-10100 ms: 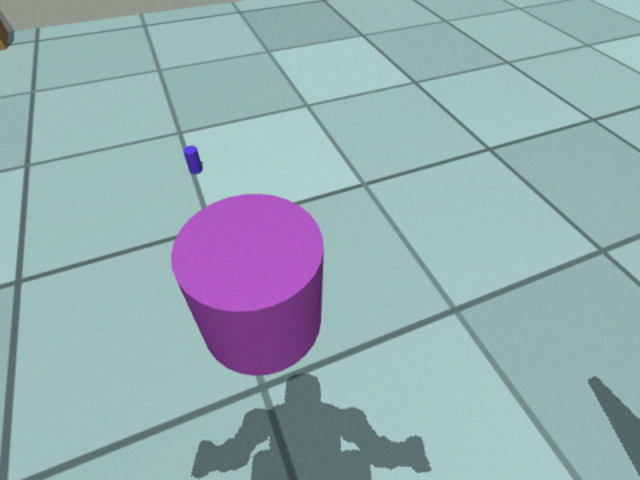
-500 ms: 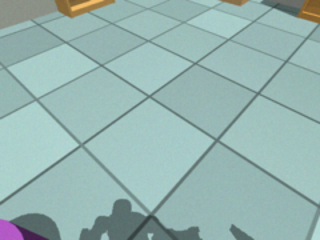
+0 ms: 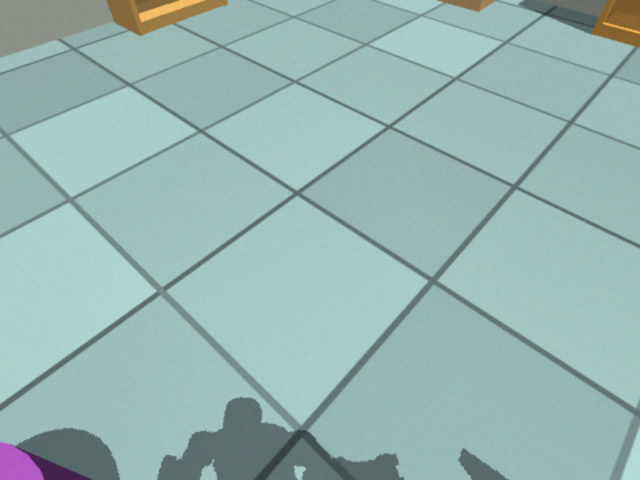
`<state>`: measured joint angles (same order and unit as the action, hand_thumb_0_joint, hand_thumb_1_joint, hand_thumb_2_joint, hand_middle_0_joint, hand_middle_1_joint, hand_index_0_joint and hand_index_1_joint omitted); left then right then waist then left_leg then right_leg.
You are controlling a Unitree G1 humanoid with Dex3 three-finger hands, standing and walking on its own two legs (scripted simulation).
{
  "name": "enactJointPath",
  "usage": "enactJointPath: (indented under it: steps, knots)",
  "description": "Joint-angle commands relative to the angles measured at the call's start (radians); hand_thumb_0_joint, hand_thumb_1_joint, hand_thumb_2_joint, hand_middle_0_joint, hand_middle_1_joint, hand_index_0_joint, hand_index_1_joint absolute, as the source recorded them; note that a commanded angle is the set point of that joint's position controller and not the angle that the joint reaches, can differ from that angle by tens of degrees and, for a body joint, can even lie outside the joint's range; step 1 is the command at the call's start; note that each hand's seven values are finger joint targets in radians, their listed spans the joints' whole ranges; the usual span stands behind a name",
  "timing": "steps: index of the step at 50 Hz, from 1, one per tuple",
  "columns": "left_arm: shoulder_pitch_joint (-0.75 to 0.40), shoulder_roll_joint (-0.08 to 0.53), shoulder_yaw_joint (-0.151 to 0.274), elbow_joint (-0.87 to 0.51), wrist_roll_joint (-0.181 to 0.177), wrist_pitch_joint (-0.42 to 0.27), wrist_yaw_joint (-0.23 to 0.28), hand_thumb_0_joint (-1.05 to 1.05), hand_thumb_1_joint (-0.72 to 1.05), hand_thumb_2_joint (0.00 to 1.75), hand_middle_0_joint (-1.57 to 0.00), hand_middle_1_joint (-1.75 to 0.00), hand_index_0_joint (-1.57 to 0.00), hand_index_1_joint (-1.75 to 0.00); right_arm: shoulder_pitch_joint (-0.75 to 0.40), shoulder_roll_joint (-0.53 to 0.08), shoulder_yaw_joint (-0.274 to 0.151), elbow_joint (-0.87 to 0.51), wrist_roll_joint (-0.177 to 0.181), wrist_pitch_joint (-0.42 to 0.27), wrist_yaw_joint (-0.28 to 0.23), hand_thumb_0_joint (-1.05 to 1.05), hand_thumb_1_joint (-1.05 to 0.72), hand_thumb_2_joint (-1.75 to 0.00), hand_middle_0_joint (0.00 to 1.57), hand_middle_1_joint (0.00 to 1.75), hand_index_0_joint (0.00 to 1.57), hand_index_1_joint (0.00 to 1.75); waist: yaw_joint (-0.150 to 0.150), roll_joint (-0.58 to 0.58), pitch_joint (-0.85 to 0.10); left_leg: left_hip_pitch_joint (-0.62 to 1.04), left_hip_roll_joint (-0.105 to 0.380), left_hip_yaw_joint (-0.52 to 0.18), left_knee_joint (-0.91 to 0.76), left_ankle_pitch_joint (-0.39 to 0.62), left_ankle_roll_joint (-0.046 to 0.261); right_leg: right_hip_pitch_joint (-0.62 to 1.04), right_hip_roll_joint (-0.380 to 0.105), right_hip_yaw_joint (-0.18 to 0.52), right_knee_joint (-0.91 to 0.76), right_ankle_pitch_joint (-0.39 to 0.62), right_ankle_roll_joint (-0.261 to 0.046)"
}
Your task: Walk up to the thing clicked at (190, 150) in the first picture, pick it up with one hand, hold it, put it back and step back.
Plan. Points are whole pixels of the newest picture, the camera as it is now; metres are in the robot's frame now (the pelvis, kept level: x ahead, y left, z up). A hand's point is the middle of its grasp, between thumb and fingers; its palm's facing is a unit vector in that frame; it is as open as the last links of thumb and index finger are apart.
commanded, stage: stand
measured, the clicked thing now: out of the picture +0.62 +1.37 -0.72
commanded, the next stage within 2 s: walk up in 0.70 s
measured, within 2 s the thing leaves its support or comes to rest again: neither
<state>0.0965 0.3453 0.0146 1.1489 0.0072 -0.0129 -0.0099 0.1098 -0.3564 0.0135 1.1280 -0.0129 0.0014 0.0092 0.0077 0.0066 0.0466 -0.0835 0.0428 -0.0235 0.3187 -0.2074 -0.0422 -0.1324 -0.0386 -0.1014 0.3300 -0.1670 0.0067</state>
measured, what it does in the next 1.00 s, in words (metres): steps on the spot: left foot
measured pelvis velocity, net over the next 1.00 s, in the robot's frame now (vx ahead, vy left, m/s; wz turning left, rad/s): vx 0.05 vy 0.05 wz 0.04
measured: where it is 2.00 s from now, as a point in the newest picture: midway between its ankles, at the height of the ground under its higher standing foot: (311, 401)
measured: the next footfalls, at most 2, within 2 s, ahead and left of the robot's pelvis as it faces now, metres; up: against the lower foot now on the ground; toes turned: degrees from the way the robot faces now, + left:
left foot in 0.96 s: +0.12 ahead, +0.18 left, +0.00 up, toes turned +7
right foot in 1.38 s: +0.34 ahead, -0.10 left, +0.00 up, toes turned -5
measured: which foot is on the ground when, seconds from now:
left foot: down 0.00-0.74, up 0.76-0.94, down 0.96-1.00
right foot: down 0.00-0.96, up 0.98-1.00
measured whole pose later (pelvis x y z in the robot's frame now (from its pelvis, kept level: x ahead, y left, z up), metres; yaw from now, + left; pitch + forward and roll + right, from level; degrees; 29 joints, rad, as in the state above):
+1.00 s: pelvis +0.05 +0.05 -0.02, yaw +2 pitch -2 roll -1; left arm 0.26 0.45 0.10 1.02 0.05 0.00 -0.06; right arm 0.25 -0.44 -0.11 0.98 -0.05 -0.05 0.07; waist 0.02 -0.04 0.04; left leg -0.32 0.06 0.06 0.63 -0.26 0.01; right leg -0.21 -0.10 -0.06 0.73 -0.51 -0.04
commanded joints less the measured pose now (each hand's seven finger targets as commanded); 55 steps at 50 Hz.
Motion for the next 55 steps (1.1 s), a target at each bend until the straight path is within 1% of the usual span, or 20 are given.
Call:
enactJointPath:
  steps: [1, 28, 34, 35, 36, 37, 38, 39, 40, 41, 43, 46, 47, 48, 49, 50, 51, 52, 53, 55]
  knots:
    - [-0.042, 0.22, 0.036, -0.063, 0.001, -0.016, 0.013, 0.0, 0.9, 0.9, -0.2, -0.3, -0.2, -0.3, -0.037, -0.211, -0.038, -0.055, 0.002, -0.026, -0.019, 0.0, -0.9, -0.9, 0.2, 0.3, 0.2, 0.3, -0.002, 0.003, -0.082, -0.049, 0.091, -0.06, -0.047, 0.184, 0.044, 0.077, -0.118, 0.109, -0.043, 0.147, -0.017]
    - [-0.028, 0.221, 0.035, -0.064, 0.003, -0.019, 0.016, 0.0, 0.9, 0.9, -0.2, -0.3, -0.2, -0.3, -0.031, -0.21, -0.039, -0.066, 0.002, -0.024, -0.021, 0.0, -0.9, -0.9, 0.2, 0.3, 0.2, 0.3, 0.0, 0.001, -0.097, -0.02, 0.099, -0.055, -0.037, 0.227, 0.049, 0.092, -0.121, 0.107, -0.034, 0.212, -0.017]
    - [-0.032, 0.216, 0.034, -0.064, 0.003, -0.018, 0.014, 0.0, 0.9, 0.9, -0.2, -0.3, -0.2, -0.3, -0.03, -0.206, -0.038, -0.068, 0.001, -0.024, -0.02, 0.0, -0.9, -0.9, 0.2, 0.3, 0.2, 0.3, -0.001, 0.005, -0.067, -0.048, 0.095, -0.054, -0.051, 0.188, 0.047, 0.087, -0.117, 0.104, -0.048, 0.166, -0.014]
    - [0.045, 0.304, 0.103, -0.122, 0.021, -0.031, -0.012, 0.0, 0.9, 0.9, -0.2, -0.3, -0.2, -0.3, 0.017, -0.274, -0.099, -0.12, -0.009, -0.036, 0.004, 0.0, -0.9, -0.9, 0.2, 0.3, 0.2, 0.3, 0.023, -0.042, -0.155, -0.091, 0.039, -0.036, 0.063, -0.284, 0.116, 0.162, -0.069, 0.093, 0.019, -0.361, -0.06]
    - [0.076, 0.316, 0.114, -0.108, 0.03, -0.031, -0.02, 0.0, 0.9, 0.9, -0.2, -0.3, -0.2, -0.3, -0.014, -0.275, -0.104, -0.13, -0.02, -0.036, 0.014, 0.0, -0.9, -0.9, 0.2, 0.3, 0.2, 0.3, 0.051, -0.049, -0.068, -0.265, 0.021, -0.016, 0.124, -0.416, 0.116, 0.146, -0.126, 0.176, -0.012, -0.562, -0.099]
    - [0.096, 0.339, 0.132, -0.122, 0.034, -0.032, -0.024, 0.0, 0.9, 0.9, -0.2, -0.3, -0.2, -0.3, -0.06, -0.252, -0.102, -0.16, -0.021, -0.034, 0.021, 0.0, -0.9, -0.9, 0.2, 0.3, 0.2, 0.3, 0.077, -0.104, 0.014, -0.429, -0.01, 0.048, 0.245, -0.362, 0.096, 0.165, -0.222, 0.289, -0.093, -0.66, -0.151]
    - [0.125, 0.371, 0.147, -0.138, 0.035, -0.035, -0.025, 0.0, 0.9, 0.9, -0.2, -0.3, -0.2, -0.3, -0.111, -0.233, -0.104, -0.2, -0.026, -0.035, 0.027, 0.0, -0.9, -0.9, 0.2, 0.3, 0.2, 0.3, 0.115, -0.181, 0.08, -0.542, -0.006, 0.07, 0.467, -0.31, 0.081, 0.133, -0.365, 0.435, -0.213, -0.679, -0.236]
    - [0.133, 0.371, 0.149, -0.158, 0.04, -0.044, -0.025, 0.0, 0.9, 0.9, -0.2, -0.3, -0.2, -0.3, -0.121, -0.234, -0.107, -0.214, -0.028, -0.04, 0.031, 0.0, -0.9, -0.9, 0.2, 0.3, 0.2, 0.3, 0.121, -0.141, 0.11, -0.606, 0.041, 0.001, 0.507, -0.281, 0.075, 0.145, -0.416, 0.483, -0.236, -0.583, -0.284]
    - [0.106, 0.358, 0.148, -0.17, 0.037, -0.05, -0.024, 0.0, 0.9, 0.9, -0.2, -0.3, -0.2, -0.3, -0.097, -0.246, -0.114, -0.214, -0.02, -0.046, 0.037, 0.0, -0.9, -0.9, 0.2, 0.3, 0.2, 0.3, 0.095, -0.089, 0.096, -0.581, 0.078, -0.05, 0.525, -0.256, 0.077, 0.127, -0.396, 0.446, -0.217, -0.504, -0.279]
    - [0.088, 0.348, 0.146, -0.181, 0.034, -0.053, -0.024, 0.0, 0.9, 0.9, -0.2, -0.3, -0.2, -0.3, -0.053, -0.245, -0.122, -0.209, -0.019, -0.05, 0.045, 0.0, -0.9, -0.9, 0.2, 0.3, 0.2, 0.3, 0.068, -0.086, 0.051, -0.521, 0.08, -0.047, 0.496, -0.254, 0.072, 0.118, -0.339, 0.363, -0.203, -0.49, -0.244]
    - [0.007, 0.368, 0.147, -0.229, 0.048, -0.052, -0.034, 0.0, 0.9, 0.9, -0.2, -0.3, -0.2, -0.3, 0.044, -0.249, -0.138, -0.2, -0.019, -0.054, 0.059, 0.0, -0.9, -0.9, 0.2, 0.3, 0.2, 0.3, 0.008, -0.184, 0.013, -0.337, 0.089, -0.015, 0.398, -0.263, 0.071, -0.021, -0.307, 0.274, -0.185, -0.498, -0.213]
    - [-0.074, 0.32, 0.133, -0.277, 0.039, -0.035, -0.049, 0.0, 0.9, 0.9, -0.2, -0.3, -0.2, -0.3, 0.246, -0.236, -0.171, -0.143, -0.026, -0.057, 0.056, 0.0, -0.9, -0.9, 0.2, 0.3, 0.2, 0.3, -0.104, -0.093, -0.009, 0.004, -0.008, 0.139, 0.21, -0.047, 0.043, -0.278, -0.174, 0.072, 0.01, -0.521, -0.148]
    - [-0.044, 0.277, 0.119, -0.284, 0.04, -0.027, -0.053, 0.0, 0.9, 0.9, -0.2, -0.3, -0.2, -0.3, 0.329, -0.26, -0.191, -0.113, -0.035, -0.06, 0.047, 0.0, -0.9, -0.9, 0.2, 0.3, 0.2, 0.3, -0.131, 0.029, -0.043, 0.179, -0.042, 0.143, 0.211, -0.069, 0.042, -0.416, -0.122, 0.023, 0.18, -0.574, -0.129]
    - [-0.018, 0.205, 0.095, -0.303, 0.038, -0.021, -0.055, 0.0, 0.9, 0.9, -0.2, -0.3, -0.2, -0.3, 0.421, -0.339, -0.214, -0.102, -0.047, -0.063, 0.033, 0.0, -0.9, -0.9, 0.2, 0.3, 0.2, 0.3, -0.175, 0.271, -0.049, 0.296, 0.074, -0.099, 0.089, -0.358, 0.104, -0.62, -0.03, -0.047, 0.513, -0.589, -0.098]
    - [-0.018, 0.163, 0.082, -0.323, 0.024, -0.018, -0.053, 0.0, 0.9, 0.9, -0.2, -0.3, -0.2, -0.3, 0.385, -0.417, -0.214, -0.157, -0.056, -0.075, 0.022, 0.0, -0.9, -0.9, 0.2, 0.3, 0.2, 0.3, -0.163, 0.35, -0.009, 0.134, 0.337, -0.633, -0.188, -0.744, 0.205, -0.704, 0.094, 0.089, 0.799, -0.476, -0.058]
    - [-0.018, 0.258, 0.097, -0.311, 0.025, -0.015, -0.045, 0.0, 0.9, 0.9, -0.2, -0.3, -0.2, -0.3, 0.237, -0.438, -0.209, -0.206, -0.023, -0.078, 0.02, 0.0, -0.9, -0.9, 0.2, 0.3, 0.2, 0.3, -0.107, 0.16, 0.061, -0.029, 0.401, -0.7, -0.251, -0.761, 0.272, -0.621, 0.01, 0.248, 0.805, -0.352, -0.066]
    - [0.036, 0.284, 0.095, -0.281, 0.01, -0.017, -0.047, 0.0, 0.9, 0.9, -0.2, -0.3, -0.2, -0.3, 0.175, -0.409, -0.192, -0.225, -0.016, -0.085, 0.016, 0.0, -0.9, -0.9, 0.2, 0.3, 0.2, 0.3, -0.055, 0.063, 0.071, -0.052, 0.358, -0.559, -0.205, -0.656, 0.251, -0.592, -0.014, 0.269, 0.823, -0.265, -0.064]
    - [0.113, 0.287, 0.101, -0.241, 0.0, -0.017, -0.047, 0.0, 0.9, 0.9, -0.2, -0.3, -0.2, -0.3, 0.124, -0.38, -0.177, -0.243, -0.016, -0.09, 0.017, 0.0, -0.9, -0.9, 0.2, 0.3, 0.2, 0.3, -0.007, 0.087, 0.074, -0.062, 0.318, -0.44, -0.185, -0.589, 0.237, -0.558, -0.029, 0.262, 0.809, -0.209, -0.049]
    - [0.162, 0.3, 0.103, -0.219, 0.002, -0.021, -0.05, 0.0, 0.9, 0.9, -0.2, -0.3, -0.2, -0.3, 0.096, -0.342, -0.168, -0.262, -0.016, -0.096, 0.015, 0.0, -0.9, -0.9, 0.2, 0.3, 0.2, 0.3, 0.008, 0.11, 0.063, -0.052, 0.272, -0.333, -0.164, -0.488, 0.22, -0.526, -0.049, 0.247, 0.759, -0.164, -0.038]
    - [0.158, 0.303, 0.111, -0.204, 0.008, -0.022, -0.061, 0.0, 0.9, 0.9, -0.2, -0.3, -0.2, -0.3, 0.141, -0.319, -0.161, -0.257, -0.014, -0.107, 0.019, 0.0, -0.9, -0.9, 0.2, 0.3, 0.2, 0.3, -0.009, 0.132, 0.087, -0.123, 0.234, -0.203, -0.181, -0.368, 0.207, -0.447, -0.044, 0.226, 0.677, -0.109, -0.007]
